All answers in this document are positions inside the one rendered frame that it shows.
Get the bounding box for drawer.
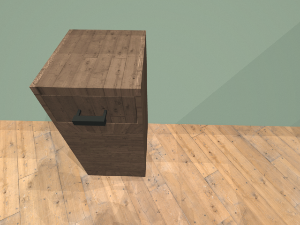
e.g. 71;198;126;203
41;95;137;123

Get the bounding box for cabinet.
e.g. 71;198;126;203
29;30;148;177

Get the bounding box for handle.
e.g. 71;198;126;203
72;109;107;126

